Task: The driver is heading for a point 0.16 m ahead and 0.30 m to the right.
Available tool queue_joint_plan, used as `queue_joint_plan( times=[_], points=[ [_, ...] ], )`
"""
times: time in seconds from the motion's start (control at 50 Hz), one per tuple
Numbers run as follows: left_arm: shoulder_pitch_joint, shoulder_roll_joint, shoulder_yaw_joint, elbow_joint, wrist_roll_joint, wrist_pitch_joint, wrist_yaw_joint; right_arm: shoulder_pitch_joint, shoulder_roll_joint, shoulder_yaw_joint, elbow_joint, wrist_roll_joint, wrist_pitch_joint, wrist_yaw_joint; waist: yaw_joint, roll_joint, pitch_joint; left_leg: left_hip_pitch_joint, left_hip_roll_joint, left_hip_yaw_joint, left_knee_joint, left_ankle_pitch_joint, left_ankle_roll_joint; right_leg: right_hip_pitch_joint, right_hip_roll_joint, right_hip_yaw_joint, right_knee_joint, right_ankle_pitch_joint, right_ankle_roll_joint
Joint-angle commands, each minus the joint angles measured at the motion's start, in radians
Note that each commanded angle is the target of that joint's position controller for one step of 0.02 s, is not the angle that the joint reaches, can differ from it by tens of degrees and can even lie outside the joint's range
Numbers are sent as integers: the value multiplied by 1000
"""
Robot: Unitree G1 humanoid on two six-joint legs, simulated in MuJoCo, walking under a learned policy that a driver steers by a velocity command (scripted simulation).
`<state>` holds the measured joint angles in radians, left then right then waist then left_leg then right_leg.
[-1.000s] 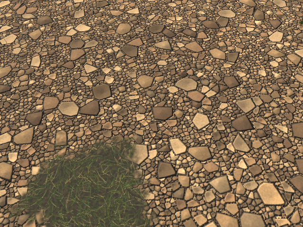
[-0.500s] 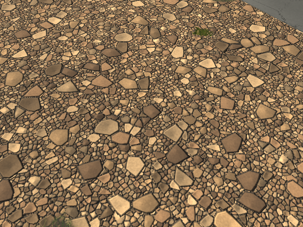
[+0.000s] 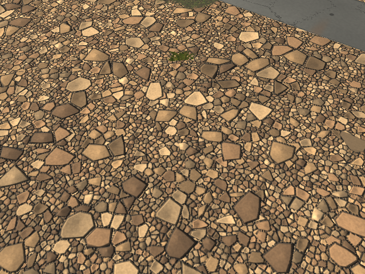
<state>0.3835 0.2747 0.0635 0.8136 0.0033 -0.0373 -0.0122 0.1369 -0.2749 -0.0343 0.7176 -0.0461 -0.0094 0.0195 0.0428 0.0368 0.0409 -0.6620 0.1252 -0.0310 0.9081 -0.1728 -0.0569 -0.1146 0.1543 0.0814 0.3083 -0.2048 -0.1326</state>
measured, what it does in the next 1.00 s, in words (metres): walks ahead, turning right: left foot, then right foot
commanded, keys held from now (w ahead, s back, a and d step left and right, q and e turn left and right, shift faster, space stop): w+e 0.68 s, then e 0.06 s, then no key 0.26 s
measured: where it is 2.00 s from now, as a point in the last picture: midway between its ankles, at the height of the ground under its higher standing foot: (227, 252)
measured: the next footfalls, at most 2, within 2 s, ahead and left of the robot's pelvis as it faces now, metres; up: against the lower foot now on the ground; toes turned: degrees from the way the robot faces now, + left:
left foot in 0.22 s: +0.31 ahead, +0.13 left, +0.00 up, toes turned -10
right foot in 0.74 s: +0.50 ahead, -0.17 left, +0.00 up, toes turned -30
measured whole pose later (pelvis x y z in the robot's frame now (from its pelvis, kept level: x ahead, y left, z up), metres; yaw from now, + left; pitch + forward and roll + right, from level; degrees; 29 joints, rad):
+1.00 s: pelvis +0.47 -0.10 +0.00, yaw -32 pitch +0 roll +1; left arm 0.24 0.24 0.03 0.80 0.01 -0.03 0.00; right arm 0.20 -0.27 -0.03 0.77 -0.02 0.01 0.00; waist 0.00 0.04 0.10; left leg -0.58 0.09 0.00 1.03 -0.31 -0.03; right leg -0.22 0.11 -0.01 0.36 -0.14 -0.12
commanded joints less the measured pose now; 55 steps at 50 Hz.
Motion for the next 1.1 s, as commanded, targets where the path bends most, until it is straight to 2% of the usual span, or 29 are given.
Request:
queue_joint_plan(
  times=[0.02,0.12,0.16,0.18,0.2,0.22,0.24,0.26,0.28,0.3,0.32,0.36,0.44,0.56,0.64,0.68,0.7,0.72,0.74,0.76,0.78,0.8,0.82,0.84,0.86,0.88,0.92,1.02,1.1],
  points=[
    [38,155,39,-48,-1,-19,5,-90,-69,-13,-82,4,-10,2,12,-84,-2,-30,-36,20,-113,113,-3,22,-253,235,-90,289,-119],
    [99,173,43,-33,11,-16,20,-206,-77,-5,-133,17,-30,7,48,-99,4,16,-91,15,-270,119,22,107,-274,288,-4,426,-96],
    [58,189,47,-42,12,-15,26,-146,-97,-11,-123,19,-38,2,7,-114,-2,156,-114,8,-342,69,45,77,-277,310,38,464,-60],
    [25,198,48,-49,14,-17,24,-69,-114,-18,-101,21,-42,-6,-31,-119,-26,286,-140,17,-368,24,62,37,-264,308,96,544,-38],
    [4,202,48,-51,9,-21,18,53,-137,-30,-64,19,-51,-17,-91,-89,-83,458,-158,32,-420,23,82,2,-220,282,231,604,-14],
    [-2,169,38,-58,0,-30,8,195,-186,-46,-40,5,-64,-32,-157,-21,-185,686,-49,-67,-456,-38,121,-100,-151,225,460,491,13],
    [43,72,15,-97,-28,-35,7,304,-273,-65,-48,-19,-63,-47,-169,148,-331,939,231,-428,-521,-257,188,-334,-34,102,768,14,49],
    [98,107,15,-110,-3,-28,10,243,-279,-70,-46,-3,-49,-42,-92,276,-349,915,329,-762,-631,-289,259,-488,-12,57,904,-337,51],
    [69,141,21,-74,21,-12,14,163,-180,-52,-62,7,-41,-37,-67,103,-192,774,299,-652,-634,-373,257,-530,-94,58,963,-256,48],
    [7,135,19,-71,26,-5,2,119,-111,-35,-62,14,-41,-33,-68,4,-91,652,244,-492,-652,-322,243,-515,-127,39,935,-185,54],
    [-16,115,17,-75,26,1,-7,96,-85,-26,-55,12,-43,-32,-51,11,-45,578,194,-364,-680,-215,217,-492,-155,26,888,-151,60],
    [-27,98,13,-76,38,23,-24,118,-84,-25,-24,18,-61,-31,-39,65,-18,513,144,-205,-706,-17,204,-461,-180,3,862,-126,75],
    [-129,78,5,-122,35,37,-45,163,-99,-35,14,31,-90,-16,-39,55,-15,546,152,-57,-746,183,223,-548,-202,-7,818,-23,89],
    [-335,34,-21,-191,29,28,-70,206,-111,-40,56,30,-86,-17,-76,53,23,567,107,149,-750,270,189,-521,-211,-99,496,181,92],
    [-415,44,-21,-223,39,31,-76,264,-146,-49,89,30,-72,-27,-95,52,43,662,143,200,-706,373,167,-470,-191,-169,353,96,49],
    [-392,58,-14,-222,47,31,-66,280,-173,-54,104,28,-57,-34,-76,65,12,721,152,241,-581,663,153,-393,-135,-207,313,-15,12],
    [-322,68,-6,-203,52,26,-58,280,-187,-55,108,28,-47,-37,-44,67,-27,735,149,258,-443,835,148,-315,-92,-218,287,-53,-10],
    [-175,83,6,-157,61,14,-46,269,-192,-54,104,36,-38,-40,22,41,-110,690,129,280,-228,853,130,-143,-49,-215,210,-4,-35],
    [-8,141,31,-107,73,6,-27,263,-180,-49,80,37,-39,-39,94,-31,-222,504,102,285,61,585,89,118,-132,-85,167,51,-77],
    [-43,274,59,-130,56,10,-12,331,-40,-16,4,46,-42,-18,4,-308,-341,53,-73,270,437,-421,22,469,-504,422,184,406,-224],
    [37,264,65,-151,9,19,2,251,-131,-34,1,31,-34,-27,84,-138,-446,14,-110,72,551,-429,19,466,-552,552,138,711,-274],
    [-17,223,53,-126,2,18,15,184,-108,-28,-11,50,-33,-30,53,-92,-318,-17,-56,29,532,-312,28,372,-515,341,148,917,-254],
    [-71,153,34,-118,-5,15,19,179,-85,-15,-1,51,-38,-32,14,-69,-210,8,-31,31,431,-261,35,234,-464,245,119,912,-205],
    [-122,113,20,-115,-6,12,22,180,-87,-16,13,36,-29,-33,-26,-51,-138,47,-10,25,355,-243,36,129,-405,184,85,840,-152],
    [-159,86,8,-117,-9,12,23,217,-92,-17,26,18,-10,-30,-62,-68,-115,121,-8,25,310,-228,31,35,-370,140,51,824,-130],
    [-174,80,2,-115,-5,8,20,248,-90,-20,42,14,7,-27,-82,-73,-120,178,-18,30,278,-214,28,-17,-355,107,31,833,-119],
    [-162,102,5,-95,5,-5,14,268,-71,-20,52,20,24,-21,-98,-69,-135,214,-40,44,226,-171,24,-51,-335,64,13,893,-119],
    [-128,83,-8,-48,11,-8,16,178,-52,-18,51,21,37,-26,-71,-98,-111,201,-48,41,39,-60,31,-39,-305,24,-10,787,-81],
    [-90,76,-16,-8,19,-1,22,111,-45,-14,51,27,42,-37,-39,-111,-89,233,-63,38,-98,-52,44,-6,-324,45,-4,710,-76]
  ],
)
Keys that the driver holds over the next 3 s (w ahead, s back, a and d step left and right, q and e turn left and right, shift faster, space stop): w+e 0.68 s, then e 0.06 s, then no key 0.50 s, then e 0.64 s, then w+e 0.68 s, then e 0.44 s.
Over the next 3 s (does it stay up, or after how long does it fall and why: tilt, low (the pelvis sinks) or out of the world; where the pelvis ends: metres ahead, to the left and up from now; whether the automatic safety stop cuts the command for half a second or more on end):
stays up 0.60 -0.45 -0.02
